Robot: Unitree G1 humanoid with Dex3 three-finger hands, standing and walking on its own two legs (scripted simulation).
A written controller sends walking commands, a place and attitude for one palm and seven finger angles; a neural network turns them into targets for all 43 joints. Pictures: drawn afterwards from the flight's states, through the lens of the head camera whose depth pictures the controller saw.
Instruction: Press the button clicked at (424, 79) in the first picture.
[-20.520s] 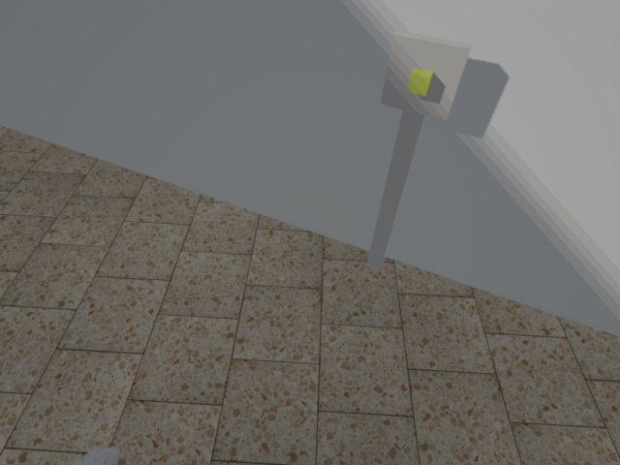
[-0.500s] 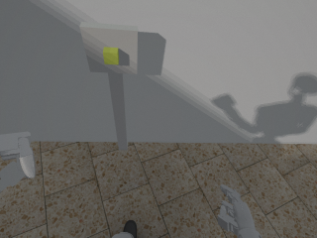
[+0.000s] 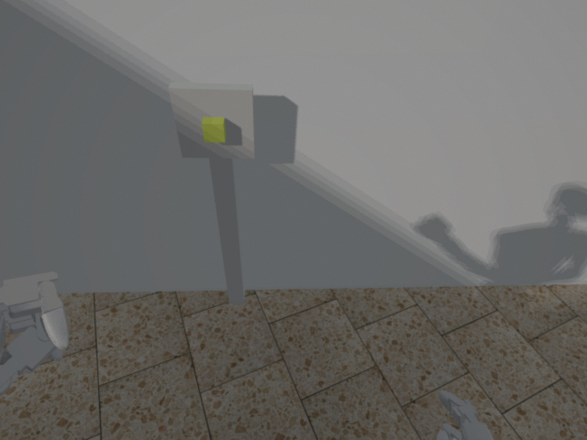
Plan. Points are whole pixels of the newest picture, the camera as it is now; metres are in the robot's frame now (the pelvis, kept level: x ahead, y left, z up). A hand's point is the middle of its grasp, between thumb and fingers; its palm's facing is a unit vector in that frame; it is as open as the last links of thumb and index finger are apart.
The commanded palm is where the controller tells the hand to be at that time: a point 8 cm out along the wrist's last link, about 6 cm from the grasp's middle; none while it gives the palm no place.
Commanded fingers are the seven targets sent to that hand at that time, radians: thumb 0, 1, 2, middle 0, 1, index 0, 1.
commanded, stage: stop stepping back and stand still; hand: left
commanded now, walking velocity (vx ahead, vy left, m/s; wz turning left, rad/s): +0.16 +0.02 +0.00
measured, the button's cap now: (214, 129) +0.75 +0.22 +0.04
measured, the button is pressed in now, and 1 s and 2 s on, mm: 0 0 0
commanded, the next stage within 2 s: let the arm hang, fingers relaxed in 0.62 s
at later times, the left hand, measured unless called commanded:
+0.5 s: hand (62, 314) +0.20 +0.25 +0.15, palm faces +0.39 -0.81 -0.45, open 3.1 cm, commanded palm +0.15 +0.29 +0.18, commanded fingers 0.00 0.90 0.90 -1.30 -1.50 -1.30 -1.50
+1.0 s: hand out of the picture +0.06 +0.20 -0.16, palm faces +0.02 -0.98 -0.20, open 3.2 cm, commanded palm none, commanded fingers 0.00 0.90 0.90 -0.75 -0.90 -0.75 -0.90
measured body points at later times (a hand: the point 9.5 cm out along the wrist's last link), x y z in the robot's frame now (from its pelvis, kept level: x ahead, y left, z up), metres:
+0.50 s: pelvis +0.02 +0.00 +0.00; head +0.02 +0.01 +0.45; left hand +0.18 +0.29 +0.18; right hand +0.18 -0.23 -0.09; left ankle +0.03 +0.11 -0.74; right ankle -0.02 -0.10 -0.74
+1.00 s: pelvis -0.01 +0.01 +0.00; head +0.01 +0.02 +0.45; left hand +0.06 +0.25 -0.15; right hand +0.10 -0.25 -0.13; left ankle +0.03 +0.11 -0.74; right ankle -0.02 -0.10 -0.74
